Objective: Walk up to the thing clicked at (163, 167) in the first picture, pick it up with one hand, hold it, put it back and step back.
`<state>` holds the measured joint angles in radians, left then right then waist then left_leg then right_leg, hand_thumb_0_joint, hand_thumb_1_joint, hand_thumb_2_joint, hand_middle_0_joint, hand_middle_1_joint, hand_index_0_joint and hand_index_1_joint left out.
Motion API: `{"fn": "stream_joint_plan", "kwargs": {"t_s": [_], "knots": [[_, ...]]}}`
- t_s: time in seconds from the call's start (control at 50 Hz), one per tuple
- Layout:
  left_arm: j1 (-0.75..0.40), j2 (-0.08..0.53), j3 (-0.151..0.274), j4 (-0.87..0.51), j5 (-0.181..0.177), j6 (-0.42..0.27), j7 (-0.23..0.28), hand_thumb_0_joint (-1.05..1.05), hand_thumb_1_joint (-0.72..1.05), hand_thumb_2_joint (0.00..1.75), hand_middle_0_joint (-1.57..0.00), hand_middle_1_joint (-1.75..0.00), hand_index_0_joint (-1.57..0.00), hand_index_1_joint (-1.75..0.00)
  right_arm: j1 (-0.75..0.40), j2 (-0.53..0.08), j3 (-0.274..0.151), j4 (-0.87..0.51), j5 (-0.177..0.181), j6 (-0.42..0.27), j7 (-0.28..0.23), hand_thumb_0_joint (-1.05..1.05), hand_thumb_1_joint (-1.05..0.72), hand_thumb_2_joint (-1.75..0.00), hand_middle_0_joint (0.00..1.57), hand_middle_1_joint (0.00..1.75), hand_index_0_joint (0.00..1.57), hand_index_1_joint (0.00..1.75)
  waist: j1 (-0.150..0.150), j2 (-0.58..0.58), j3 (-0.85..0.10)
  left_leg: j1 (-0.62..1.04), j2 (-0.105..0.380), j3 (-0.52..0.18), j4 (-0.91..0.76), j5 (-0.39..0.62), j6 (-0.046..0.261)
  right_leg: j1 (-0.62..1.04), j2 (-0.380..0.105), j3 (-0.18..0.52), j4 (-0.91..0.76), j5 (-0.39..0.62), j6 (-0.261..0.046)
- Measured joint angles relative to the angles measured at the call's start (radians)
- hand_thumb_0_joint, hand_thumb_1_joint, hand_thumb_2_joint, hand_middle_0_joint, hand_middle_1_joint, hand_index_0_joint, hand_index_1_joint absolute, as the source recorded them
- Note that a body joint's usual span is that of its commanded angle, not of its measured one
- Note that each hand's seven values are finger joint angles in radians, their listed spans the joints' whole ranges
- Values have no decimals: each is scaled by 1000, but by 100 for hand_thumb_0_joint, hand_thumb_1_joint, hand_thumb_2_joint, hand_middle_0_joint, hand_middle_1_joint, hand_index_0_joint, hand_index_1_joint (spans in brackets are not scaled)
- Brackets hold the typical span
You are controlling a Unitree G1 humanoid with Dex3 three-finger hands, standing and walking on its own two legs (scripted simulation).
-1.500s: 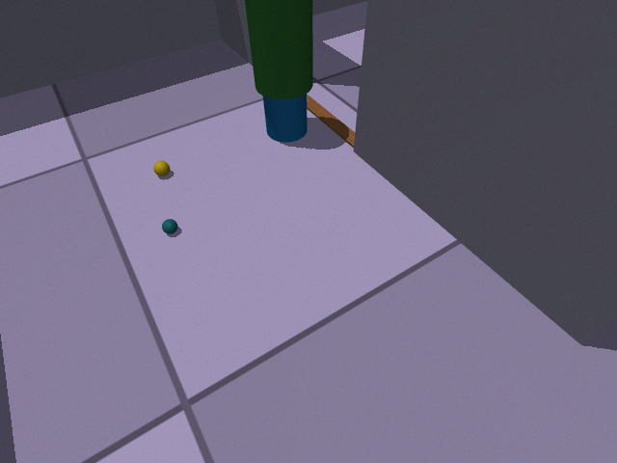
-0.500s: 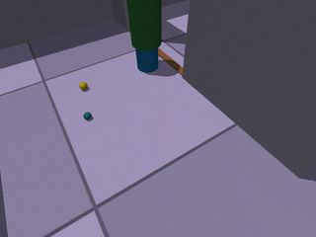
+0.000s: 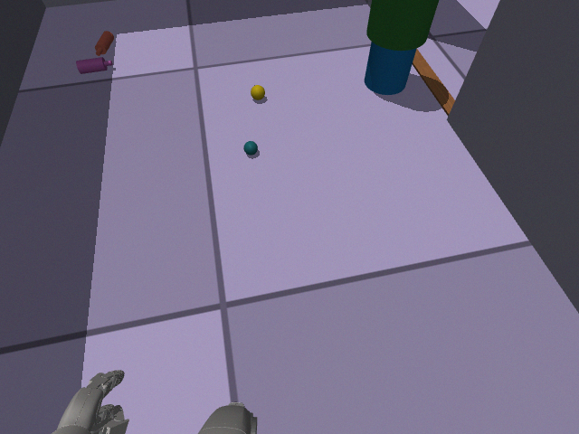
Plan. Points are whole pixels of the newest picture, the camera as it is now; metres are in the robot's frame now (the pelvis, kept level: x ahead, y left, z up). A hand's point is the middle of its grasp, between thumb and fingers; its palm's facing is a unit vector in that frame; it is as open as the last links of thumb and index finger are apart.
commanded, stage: walk up
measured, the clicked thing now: (257, 92) +1.72 +0.24 -0.74
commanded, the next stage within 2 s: stand in 1.88 s
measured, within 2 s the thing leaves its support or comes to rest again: neither
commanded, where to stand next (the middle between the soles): +0.05 +0.02 m, yaw +45 degrees
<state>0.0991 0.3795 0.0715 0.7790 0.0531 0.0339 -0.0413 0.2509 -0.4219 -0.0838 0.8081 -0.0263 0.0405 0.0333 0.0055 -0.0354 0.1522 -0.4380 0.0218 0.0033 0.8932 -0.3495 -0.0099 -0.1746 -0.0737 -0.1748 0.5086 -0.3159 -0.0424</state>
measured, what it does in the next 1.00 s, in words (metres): steps on the spot, turning left: left foot, then right foot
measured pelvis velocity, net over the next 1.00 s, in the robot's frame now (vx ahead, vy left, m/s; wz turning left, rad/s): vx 0.00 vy -0.03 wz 0.68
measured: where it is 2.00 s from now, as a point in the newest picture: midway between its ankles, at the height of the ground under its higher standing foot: outside the picture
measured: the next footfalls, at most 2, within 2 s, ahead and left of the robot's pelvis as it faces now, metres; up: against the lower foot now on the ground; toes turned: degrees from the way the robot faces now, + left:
left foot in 0.12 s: +0.06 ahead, +0.14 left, +0.00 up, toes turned +9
right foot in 0.42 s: +0.12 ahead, -0.14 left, +0.00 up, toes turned +18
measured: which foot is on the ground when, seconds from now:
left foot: up 0.00-0.10, down 0.12-0.44, up 0.46-0.72, down 0.74-1.00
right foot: down 0.00-0.14, up 0.16-0.40, down 0.42-0.76, up 0.78-0.98, down 1.00-1.00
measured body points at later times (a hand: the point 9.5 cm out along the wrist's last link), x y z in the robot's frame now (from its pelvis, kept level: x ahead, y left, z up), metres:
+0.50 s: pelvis +0.01 -0.04 -0.03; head +0.04 -0.03 +0.42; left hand -0.04 +0.30 -0.12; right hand +0.24 -0.29 -0.13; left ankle +0.00 +0.12 -0.70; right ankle +0.08 -0.15 -0.74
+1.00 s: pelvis +0.00 -0.03 -0.03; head +0.02 +0.00 +0.41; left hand -0.16 +0.28 -0.14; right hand +0.27 -0.22 -0.13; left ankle -0.06 +0.12 -0.74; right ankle +0.10 -0.11 -0.74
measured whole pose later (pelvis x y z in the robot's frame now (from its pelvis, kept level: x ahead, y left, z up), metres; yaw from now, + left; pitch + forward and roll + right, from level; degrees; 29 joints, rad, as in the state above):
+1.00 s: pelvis +0.00 -0.03 -0.03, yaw +39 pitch -2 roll +0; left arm 0.28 0.43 0.07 0.82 0.02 0.01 -0.01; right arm 0.29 -0.41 -0.03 0.78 -0.02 -0.01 0.00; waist 0.01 -0.02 0.09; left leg -0.41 -0.04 -0.13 0.79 -0.36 -0.02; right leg -0.38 -0.05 -0.04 0.80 -0.43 -0.03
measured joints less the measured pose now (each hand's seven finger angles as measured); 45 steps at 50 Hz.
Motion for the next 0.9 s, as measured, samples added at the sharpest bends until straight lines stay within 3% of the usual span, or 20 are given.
{"fn": "stream_joint_plan", "kwargs": {"t_s": [0.06,0.12,0.14,0.16,0.2,0.24,0.38,0.42,0.44,0.5,0.56,0.68,0.74,0.78,0.82,0.9], "knots": [[31,9,-7,-30,-6,2,-12,1,90,90,-21,-30,-20,-30,3,-5,0,-26,-4,-7,6,1,-90,-90,20,30,20,30,11,-11,0,46,12,23,-115,3,10,-12,-23,-42,63,-45,9],[75,27,-14,-47,-17,10,-16,1,90,90,-21,-30,-20,-30,16,-8,0,-51,-7,-28,-1,1,-90,-90,20,30,20,30,19,-29,-18,125,-8,60,-260,63,29,-52,-60,-71,197,-129,25],[84,38,-11,-45,-23,15,-13,1,90,90,-21,-30,-20,-30,14,0,-1,-58,-12,-40,-8,1,-90,-90,20,30,20,30,20,-53,-16,129,-30,62,-260,44,26,-86,-85,-49,279,-148,27],[85,43,-7,-40,-27,26,-8,1,90,90,-21,-30,-20,-30,14,6,2,-68,-16,-48,-14,1,-90,-90,20,30,20,30,19,-65,-9,116,-41,54,-230,30,24,-127,-77,5,373,-186,36],[86,47,-9,-30,-29,44,0,1,91,90,-21,-30,-20,-30,21,15,15,-87,-2,-56,-23,0,-90,-90,21,30,21,30,7,-59,0,102,-46,12,-200,26,25,-196,-23,94,531,-249,43],[96,50,-13,-26,-34,43,2,1,91,90,-20,-30,-20,-30,31,24,28,-101,6,-54,-34,0,-90,-90,21,30,21,30,3,-53,-4,104,-49,-25,-214,40,21,-243,1,140,583,-242,40],[130,47,-5,-31,-42,8,13,1,91,90,-21,-30,-20,-30,43,9,36,-157,-10,-31,-26,1,-90,-90,21,30,21,30,-5,17,-27,47,-55,-152,-175,48,-9,-239,29,175,367,-175,26],[144,46,-1,-38,-40,-13,25,1,91,90,-21,-30,-20,-30,39,-1,31,-170,-9,-16,-23,1,-90,-90,21,30,21,30,0,44,-37,12,-60,-188,-126,31,-18,-188,48,166,231,-69,24],[148,40,-1,-40,-32,-24,32,1,91,90,-21,-30,-20,-30,30,-7,25,-168,-5,-7,-25,1,-90,-90,21,30,21,30,4,68,-34,-10,-61,-210,-83,25,1,-186,56,146,228,-35,37],[155,36,-12,-32,-17,-32,37,1,91,90,-21,-30,-20,-30,3,-4,15,-141,-5,17,-31,1,-90,-90,21,30,21,30,20,70,-36,-94,-105,-171,162,-136,12,-179,14,117,242,-43,43],[162,23,-15,-16,-14,-40,43,1,90,90,-21,-30,-20,-30,2,-21,5,-132,-1,13,-6,1,-90,-90,21,30,21,30,28,84,-39,-127,-84,-113,283,-84,4,-143,-24,85,178,-15,37],[192,68,4,-35,-1,-58,34,1,90,90,-21,-30,-20,-30,17,-26,0,-90,6,4,28,1,-90,-90,21,30,21,30,40,58,-44,-20,-6,-50,19,-92,-4,-127,-92,23,165,-14,47],[199,99,8,-42,-8,-44,27,1,90,90,-21,-30,-20,-30,24,-27,1,-62,13,-13,21,1,-90,-90,21,30,21,30,48,31,-52,82,-13,-19,-176,-40,3,-158,-135,11,244,-58,63],[196,113,15,-31,-17,-26,29,1,90,90,-21,-30,-20,-30,21,-14,2,-45,6,-31,7,1,-90,-90,21,30,21,30,52,-11,-41,93,-52,-6,-183,22,-1,-196,-165,53,351,-136,46],[187,104,12,0,-23,-4,37,1,90,90,-21,-30,-20,-30,30,-7,15,-40,5,-43,-1,1,-90,-90,21,30,21,30,34,-6,-53,71,-57,-32,-147,4,10,-235,-101,115,456,-236,35],[180,87,2,23,-37,-13,36,1,91,90,-20,-30,-20,-30,44,10,44,-31,11,-56,-23,1,-90,-90,21,30,21,30,13,-8,-60,67,-62,-80,-158,16,10,-276,-30,150,488,-204,19]]}}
